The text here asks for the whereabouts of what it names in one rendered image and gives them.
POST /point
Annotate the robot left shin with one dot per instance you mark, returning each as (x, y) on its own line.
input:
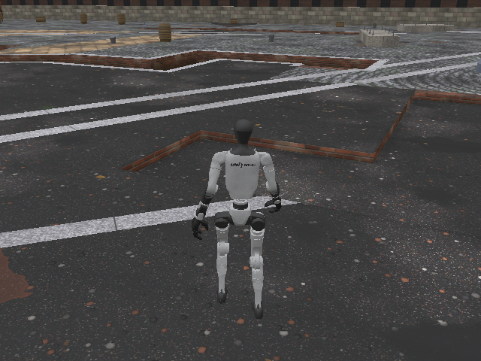
(221, 266)

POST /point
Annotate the robot left forearm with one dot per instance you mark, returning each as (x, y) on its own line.
(203, 204)

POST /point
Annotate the robot left thigh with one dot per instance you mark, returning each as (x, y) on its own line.
(222, 220)

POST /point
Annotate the robot right hand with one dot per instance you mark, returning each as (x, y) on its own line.
(276, 209)

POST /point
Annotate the robot right upper arm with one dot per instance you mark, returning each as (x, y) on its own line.
(266, 160)

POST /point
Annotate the robot left upper arm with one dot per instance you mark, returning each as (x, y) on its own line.
(217, 160)

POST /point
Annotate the robot left hand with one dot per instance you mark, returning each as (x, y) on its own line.
(196, 230)

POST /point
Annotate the robot right forearm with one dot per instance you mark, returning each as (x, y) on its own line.
(275, 195)

